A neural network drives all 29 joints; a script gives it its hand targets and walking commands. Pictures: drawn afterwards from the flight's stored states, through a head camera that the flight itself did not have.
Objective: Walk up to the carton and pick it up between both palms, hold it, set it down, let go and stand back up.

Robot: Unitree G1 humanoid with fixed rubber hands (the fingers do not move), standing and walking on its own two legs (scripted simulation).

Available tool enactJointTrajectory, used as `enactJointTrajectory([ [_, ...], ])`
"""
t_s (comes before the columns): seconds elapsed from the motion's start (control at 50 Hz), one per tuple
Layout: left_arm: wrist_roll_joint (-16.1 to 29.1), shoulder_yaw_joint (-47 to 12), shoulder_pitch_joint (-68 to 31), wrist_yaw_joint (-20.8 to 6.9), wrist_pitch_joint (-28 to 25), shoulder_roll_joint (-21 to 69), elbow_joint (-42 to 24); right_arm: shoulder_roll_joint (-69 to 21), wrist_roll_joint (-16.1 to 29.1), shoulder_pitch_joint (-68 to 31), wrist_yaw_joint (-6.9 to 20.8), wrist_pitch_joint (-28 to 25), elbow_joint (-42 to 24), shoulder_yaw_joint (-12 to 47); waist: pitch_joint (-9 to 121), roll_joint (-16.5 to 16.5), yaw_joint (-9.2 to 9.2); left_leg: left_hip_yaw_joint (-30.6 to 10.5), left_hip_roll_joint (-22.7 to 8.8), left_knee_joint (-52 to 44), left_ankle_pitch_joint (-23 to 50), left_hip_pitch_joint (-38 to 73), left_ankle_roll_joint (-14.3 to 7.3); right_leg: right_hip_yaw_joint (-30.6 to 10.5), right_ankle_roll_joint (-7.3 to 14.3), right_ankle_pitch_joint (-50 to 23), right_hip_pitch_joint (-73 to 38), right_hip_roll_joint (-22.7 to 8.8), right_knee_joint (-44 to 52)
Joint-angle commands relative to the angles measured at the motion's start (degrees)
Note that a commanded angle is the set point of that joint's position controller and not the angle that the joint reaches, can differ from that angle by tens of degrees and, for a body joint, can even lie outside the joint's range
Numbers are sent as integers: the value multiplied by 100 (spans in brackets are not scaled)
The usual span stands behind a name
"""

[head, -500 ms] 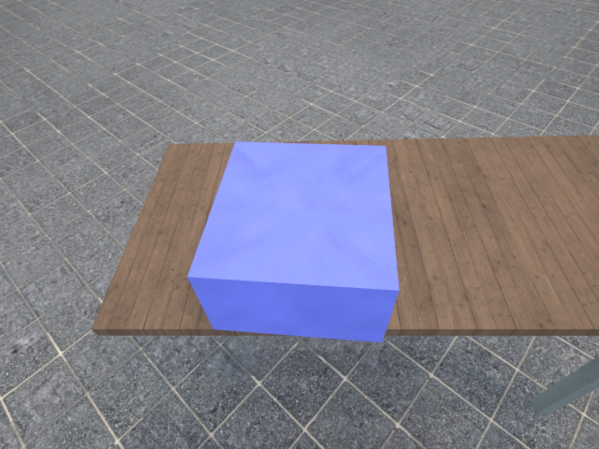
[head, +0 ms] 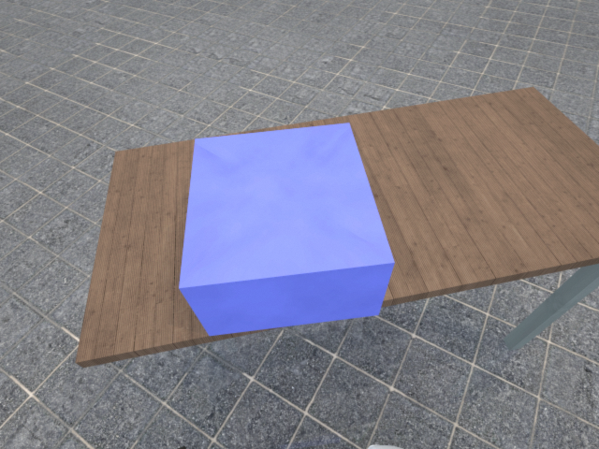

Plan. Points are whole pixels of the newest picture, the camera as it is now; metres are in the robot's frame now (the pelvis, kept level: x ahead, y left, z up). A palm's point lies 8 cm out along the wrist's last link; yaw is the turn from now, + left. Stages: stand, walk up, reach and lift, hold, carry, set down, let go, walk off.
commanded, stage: walk up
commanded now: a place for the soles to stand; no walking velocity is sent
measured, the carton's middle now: (283, 223) +0.48 +0.05 -0.02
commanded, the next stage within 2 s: none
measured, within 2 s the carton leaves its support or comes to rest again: neither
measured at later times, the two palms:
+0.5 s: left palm out of the picture +0.04 +0.23 -0.13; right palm out of the picture -0.04 -0.22 -0.12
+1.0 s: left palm out of the picture -0.01 +0.19 -0.13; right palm out of the picture -0.02 -0.25 -0.13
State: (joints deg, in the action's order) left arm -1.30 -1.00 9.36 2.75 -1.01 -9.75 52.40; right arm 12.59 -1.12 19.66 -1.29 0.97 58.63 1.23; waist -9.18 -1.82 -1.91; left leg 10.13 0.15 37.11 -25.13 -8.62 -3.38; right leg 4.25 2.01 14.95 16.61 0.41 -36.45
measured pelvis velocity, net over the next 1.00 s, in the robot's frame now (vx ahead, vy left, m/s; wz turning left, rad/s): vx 0.00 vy -0.03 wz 0.08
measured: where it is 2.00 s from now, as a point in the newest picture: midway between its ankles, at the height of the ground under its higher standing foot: outside the picture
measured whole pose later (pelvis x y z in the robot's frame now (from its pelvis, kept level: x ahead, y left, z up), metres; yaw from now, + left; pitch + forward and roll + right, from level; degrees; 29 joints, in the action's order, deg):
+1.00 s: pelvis +0.00 -0.03 +0.02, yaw +5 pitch -3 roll +0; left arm -0.1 -3.3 11.5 2.2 0.4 -10.1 69.0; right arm 8.8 -0.8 21.6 -2.6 -2.4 64.1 2.9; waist -2.6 -0.3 -0.3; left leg 4.3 0.5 26.2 -18.0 -5.4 -2.1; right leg 9.0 4.1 11.6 11.2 0.7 -25.5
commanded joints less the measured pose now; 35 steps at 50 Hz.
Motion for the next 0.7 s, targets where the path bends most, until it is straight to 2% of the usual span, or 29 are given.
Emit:
enactJointTrajectory([
  [0.0, 26, 161, 762, 74, 70, -1040, 78, 416, -42, 693, -26, 69, -74, -49, 600, 761, 407, -986, -512, -299, 11, -599, 587, -2424, 1232, 31, -530, -1951, 1686],
  [0.02, 51, 135, 512, 74, 77, -1011, 48, 394, -72, 704, -6, 67, -107, -31, 392, 766, 308, -985, -552, -740, 89, -421, 512, -2272, 1064, 307, -223, -1818, 1796],
  [0.06, 77, 20, 34, 5, 62, -819, 63, 331, -58, 891, 13, -60, -27, -25, -20, 531, 97, -1314, -716, -1875, 683, -291, 389, -1433, 420, 409, 110, -1141, 1621],
  [0.08, 106, -26, 62, -23, 41, -780, 151, 465, -32, 968, 13, -121, 80, -64, 26, 308, 136, -1474, -872, -2182, 810, -204, 296, -1018, 241, -24, -40, -818, 1261],
  [0.1, 108, -100, 104, -55, 21, -673, 219, 493, -11, 878, -3, -192, 106, -60, 43, 207, 178, -1683, -1092, -2364, 1239, -215, 277, -780, 151, -371, -169, -624, 1071],
  [0.12, 80, -137, 82, -84, 24, -569, 327, 520, 7, 833, -29, -224, 114, -70, 3, 76, 219, -1784, -1220, -2466, 1624, -194, 278, -568, 112, -407, -187, -522, 996],
  [0.14, 71, -165, -23, -84, 13, -534, 349, 605, 62, 841, -55, -243, 146, -92, -45, 161, 145, -1763, -1305, -2415, 2477, -20, 331, -476, 119, -516, -91, -459, 970],
  [0.16, 58, -177, 90, -74, -15, -484, 420, 626, 63, 893, -48, -250, 246, -84, 141, 105, 172, -1690, -1320, -2295, 2924, 120, 305, -462, 106, -562, -173, -456, 1028],
  [0.18, 70, -185, 180, -56, -41, -444, 492, 505, 48, 972, -39, -255, 303, -33, 287, -5, 195, -1545, -1222, -2221, 3050, 258, 270, -484, 132, -605, -265, -514, 1058],
  [0.2, 53, -188, 163, -37, -61, -498, 531, 518, 59, 936, -47, -236, 362, -56, 267, -93, 156, -1406, -1185, -2061, 3297, 336, 330, -451, 131, -783, -250, -553, 1114],
  [0.28, 72, -188, 195, -12, -62, -578, 689, 465, 53, 1024, -72, -208, 466, -34, 489, -185, 65, -1185, -1063, -1924, 3491, 421, 461, -445, 182, -1066, -304, -638, 1076],
  [0.36, 92, -227, 277, 4, -27, -510, 863, 489, 55, 1000, -83, -173, 530, -29, 381, -57, 137, -1337, -1062, -1980, 2979, 160, 422, -404, 185, -931, -392, -647, 1150],
  [0.38, 77, -242, 254, 3, -38, -523, 910, 462, 60, 1058, -81, -169, 550, -18, 435, 113, 119, -1288, -1006, -1963, 2860, 234, 413, -437, 183, -959, -423, -702, 1141],
  [0.4, 74, -236, 220, 0, -41, -520, 919, 462, 37, 1072, -85, -166, 589, -12, 350, 34, 89, -1299, -999, -1985, 2816, 142, 428, -419, 203, -931, -429, -714, 1086],
  [0.42, 87, -264, 304, 5, -40, -511, 931, 457, 34, 1024, -86, -168, 600, -9, 325, -29, 134, -1311, -958, -2017, 2637, 96, 389, -491, 195, -878, -388, -737, 1159],
  [0.5, 66, -250, 249, -6, -34, -568, 1019, 413, 51, 1024, -88, -173, 676, -2, 219, 57, 108, -1366, -907, -2149, 2244, -38, 296, -481, 191, -671, -372, -731, 1162],
  [0.52, 119, -181, 238, -15, 56, -804, 1249, 255, -3, 1009, -95, -270, 520, 89, 73, 299, 44, -1679, -1277, -2238, 2944, 10, 266, -385, 5, -616, -165, -595, 1068],
  [0.54, 87, -238, 271, -34, 75, -614, 1301, 421, 60, 920, -113, -307, 489, 40, 119, 337, 55, -1746, -1336, -2181, 3364, 23, 267, -365, -74, -606, -201, -572, 1113],
  [0.56, 95, -250, 331, -37, 68, -535, 1347, 438, 46, 814, -127, -344, 494, 14, 196, 140, 123, -1679, -1324, -2104, 3685, 138, 222, -402, -71, -662, -277, -600, 1155],
  [0.58, 96, -230, 245, -38, 66, -588, 1330, 401, 80, 1010, -128, -354, 522, 8, 299, 132, 27, -1677, -1307, -1998, 4185, 209, 314, -403, -52, -746, -340, -611, 1147],
  [0.6, 112, -231, 289, -38, 66, -547, 1358, 381, 52, 988, -124, -360, 523, 11, 311, -6, 104, -1569, -1227, -1871, 4148, 185, 238, -427, -32, -835, -401, -647, 1165],
  [0.66, 117, -211, 274, -44, 77, -631, 1425, 392, 36, 970, -141, -360, 478, 10, 418, 4, 76, -1491, -1142, -1836, 3841, 8, 270, -461, -13, -1043, -679, -696, 1232],
  [0.68, 120, -203, 253, -48, 87, -592, 1459, 381, 50, 951, -146, -358, 450, 9, 527, 25, 100, -1533, -1075, -1865, 3585, 37, 228, -523, 59, -1046, -687, -708, 1205],
])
